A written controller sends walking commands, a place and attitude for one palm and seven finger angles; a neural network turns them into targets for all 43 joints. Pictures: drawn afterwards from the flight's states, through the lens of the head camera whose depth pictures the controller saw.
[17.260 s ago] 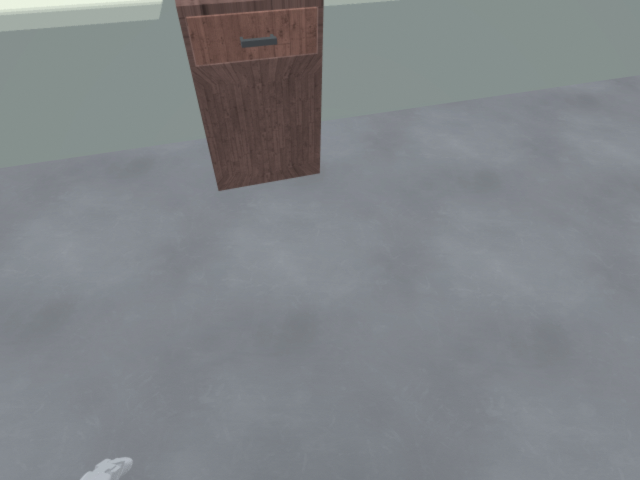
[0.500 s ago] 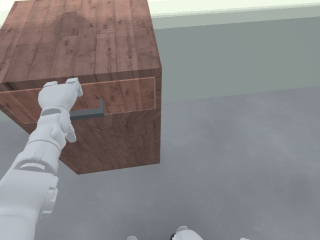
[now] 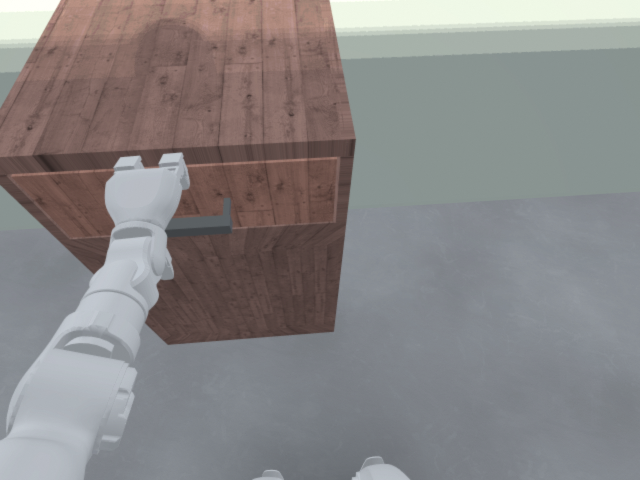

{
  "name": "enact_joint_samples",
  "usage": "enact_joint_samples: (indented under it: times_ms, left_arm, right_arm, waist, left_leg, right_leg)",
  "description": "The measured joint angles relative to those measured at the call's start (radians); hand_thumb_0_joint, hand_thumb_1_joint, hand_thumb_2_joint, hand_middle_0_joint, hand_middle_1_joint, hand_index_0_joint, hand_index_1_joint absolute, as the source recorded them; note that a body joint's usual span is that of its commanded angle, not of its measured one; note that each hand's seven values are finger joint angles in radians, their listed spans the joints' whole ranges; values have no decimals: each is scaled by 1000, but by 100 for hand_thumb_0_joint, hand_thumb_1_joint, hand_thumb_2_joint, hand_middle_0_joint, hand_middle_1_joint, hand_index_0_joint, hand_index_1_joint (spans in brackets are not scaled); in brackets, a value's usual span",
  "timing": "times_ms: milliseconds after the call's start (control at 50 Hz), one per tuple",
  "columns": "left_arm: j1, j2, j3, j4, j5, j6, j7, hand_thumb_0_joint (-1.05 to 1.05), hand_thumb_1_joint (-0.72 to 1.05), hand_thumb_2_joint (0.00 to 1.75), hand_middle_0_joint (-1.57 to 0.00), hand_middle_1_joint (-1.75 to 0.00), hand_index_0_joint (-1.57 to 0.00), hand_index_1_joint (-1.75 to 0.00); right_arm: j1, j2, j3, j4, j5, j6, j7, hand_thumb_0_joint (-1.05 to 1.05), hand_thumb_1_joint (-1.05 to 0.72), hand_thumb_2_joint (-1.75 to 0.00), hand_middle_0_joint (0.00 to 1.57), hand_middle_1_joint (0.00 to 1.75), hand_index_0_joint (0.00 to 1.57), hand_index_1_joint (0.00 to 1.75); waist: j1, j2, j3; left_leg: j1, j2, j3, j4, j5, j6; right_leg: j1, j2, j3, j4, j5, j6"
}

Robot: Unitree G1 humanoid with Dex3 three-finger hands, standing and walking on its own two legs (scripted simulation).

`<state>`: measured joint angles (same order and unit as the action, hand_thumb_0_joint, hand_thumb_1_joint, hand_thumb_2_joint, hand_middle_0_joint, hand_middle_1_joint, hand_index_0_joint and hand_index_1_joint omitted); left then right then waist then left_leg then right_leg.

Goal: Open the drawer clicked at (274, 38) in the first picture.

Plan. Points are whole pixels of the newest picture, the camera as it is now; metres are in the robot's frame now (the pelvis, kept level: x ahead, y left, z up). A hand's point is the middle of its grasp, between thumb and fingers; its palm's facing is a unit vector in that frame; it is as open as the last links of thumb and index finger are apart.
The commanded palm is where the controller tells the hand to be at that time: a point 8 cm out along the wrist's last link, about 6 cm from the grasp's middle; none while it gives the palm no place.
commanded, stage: move the hooked fingers above the handle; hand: left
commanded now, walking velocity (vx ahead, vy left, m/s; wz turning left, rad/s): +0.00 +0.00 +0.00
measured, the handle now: (190, 216) +0.51 +0.19 -0.04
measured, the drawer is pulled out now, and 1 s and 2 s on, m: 0.00 0.00 0.00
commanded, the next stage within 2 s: lower the fingers behind the handle in 0.80 s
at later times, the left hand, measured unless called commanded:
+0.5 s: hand (157, 220) +0.46 +0.22 +0.01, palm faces +0.05 +0.00 -1.00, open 13.6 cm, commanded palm +0.44 +0.21 +0.08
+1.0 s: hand (140, 236) +0.44 +0.24 +0.01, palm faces -0.02 +0.02 -1.00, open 13.8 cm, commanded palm +0.42 +0.22 +0.07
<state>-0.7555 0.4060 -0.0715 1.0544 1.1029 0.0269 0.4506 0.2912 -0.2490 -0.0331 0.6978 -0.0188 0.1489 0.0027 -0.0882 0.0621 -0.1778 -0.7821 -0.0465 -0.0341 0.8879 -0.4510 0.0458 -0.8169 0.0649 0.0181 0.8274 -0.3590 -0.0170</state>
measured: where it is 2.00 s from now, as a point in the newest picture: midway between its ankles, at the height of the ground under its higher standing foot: outside the picture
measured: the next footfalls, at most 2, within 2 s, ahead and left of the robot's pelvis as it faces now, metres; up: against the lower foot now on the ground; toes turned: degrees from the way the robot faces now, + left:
none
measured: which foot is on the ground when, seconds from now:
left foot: down 0.00-1.00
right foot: down 0.00-1.00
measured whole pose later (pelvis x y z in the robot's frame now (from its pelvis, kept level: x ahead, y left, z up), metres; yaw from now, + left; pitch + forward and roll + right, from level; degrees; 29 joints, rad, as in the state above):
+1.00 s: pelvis +0.00 -0.01 +0.00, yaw +0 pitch +20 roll -1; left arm -0.65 0.46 -0.02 0.98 1.12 -0.08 0.43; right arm 0.29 -0.26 -0.07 0.68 -0.02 0.11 -0.02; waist -0.05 0.04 -0.16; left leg -0.75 -0.05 -0.03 0.85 -0.44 0.03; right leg -0.80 0.06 0.02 0.82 -0.36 -0.03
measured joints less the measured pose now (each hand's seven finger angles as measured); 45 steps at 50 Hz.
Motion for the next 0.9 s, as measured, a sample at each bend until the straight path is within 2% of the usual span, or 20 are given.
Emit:
enact_joint_samples:
  times_ms: [80,180,260,340,400,480,560,620,700,760,820,900]
  left_arm:
    - [0,6,9,26,-30,14,-84,0,-49,30,-36,-123,-38,-125]
    - [26,43,17,5,-28,-59,-143,0,-49,30,-33,-121,-35,-122]
    - [61,55,20,-46,-6,-138,-126,0,-49,30,-32,-121,-33,-121]
    - [89,49,38,-88,15,-179,-64,0,-49,30,-32,-120,-33,-120]
    - [84,42,44,-97,27,-163,-9,0,-49,30,-32,-120,-33,-120]
    - [54,30,36,-75,16,-90,25,0,-49,30,-33,-121,-34,-121]
    - [44,1,12,-54,-16,-10,-14,0,-49,30,-34,-121,-36,-124]
    - [49,-3,5,-43,-29,9,-65,0,-49,30,-34,-121,-35,-123]
    - [70,0,3,-58,-32,-29,-116,0,-49,30,-33,-121,-34,-122]
    - [101,5,17,-85,-22,-78,-122,0,-49,30,-32,-120,-33,-121]
    - [129,14,38,-100,-5,-115,-102,0,-49,30,-32,-120,-33,-120]
    - [146,37,62,-109,20,-131,-55,0,-49,30,-32,-120,-33,-120]
  right_arm:
    - [-4,27,25,-30,16,11,-16,0,-91,-90,20,30,20,29]
    - [20,34,28,-62,22,-6,-36,0,-91,-90,20,30,21,29]
    - [38,16,3,-57,13,-23,-38,0,-91,-90,20,30,21,30]
    - [39,-7,-26,-28,-3,-31,-30,0,-91,-90,20,30,20,29]
    - [31,-19,-41,-6,-13,-32,-22,0,-91,-90,20,30,20,29]
    - [15,-23,-48,12,-13,-24,-9,0,-91,-90,20,30,20,29]
    - [12,-14,-39,8,-2,-9,-4,0,-91,-90,20,30,20,29]
    - [13,-1,-25,-6,8,-1,-11,0,-91,-90,20,30,20,29]
    - [19,13,-11,-30,15,-2,-24,0,-91,-90,20,30,20,29]
    - [20,16,-7,-44,14,-5,-29,0,-91,-90,20,30,20,29]
    - [16,11,-8,-50,13,-10,-30,0,-91,-90,20,30,20,29]
    - [5,2,-19,-45,6,-21,-29,0,-91,-90,20,30,20,29]
  waist:
    - [-1,-1,17]
    - [2,-13,29]
    - [14,-22,26]
    - [20,-25,15]
    - [18,-21,8]
    - [15,-13,6]
    - [18,-5,8]
    - [15,-5,8]
    - [13,-11,12]
    - [16,-17,14]
    - [22,-22,16]
    - [29,-25,21]
  left_leg:
    - [68,2,19,-64,25,2]
    - [88,3,22,-89,36,-2]
    - [52,3,15,-61,25,-5]
    - [4,0,6,-17,6,-7]
    - [-23,-2,-2,12,-7,-9]
    - [-23,-1,-6,18,-13,-10]
    - [27,3,-2,-24,0,-9]
    - [75,6,5,-66,14,-9]
    - [120,10,13,-105,27,-10]
    - [130,12,19,-113,29,-12]
    - [120,12,22,-105,27,-12]
    - [82,8,19,-77,21,-13]
  right_leg:
    - [55,1,22,-46,21,1]
    - [71,2,26,-62,30,-3]
    - [39,2,17,-38,19,-6]
    - [-6,0,6,3,-2,-8]
    - [-30,-2,-3,29,-16,-9]
    - [-27,0,-8,31,-21,-10]
    - [20,2,-1,-8,-8,-11]
    - [62,5,8,-44,6,-12]
    - [102,7,17,-74,17,-14]
    - [108,9,24,-78,20,-15]
    - [95,10,26,-66,17,-16]
    - [59,7,21,-38,10,-16]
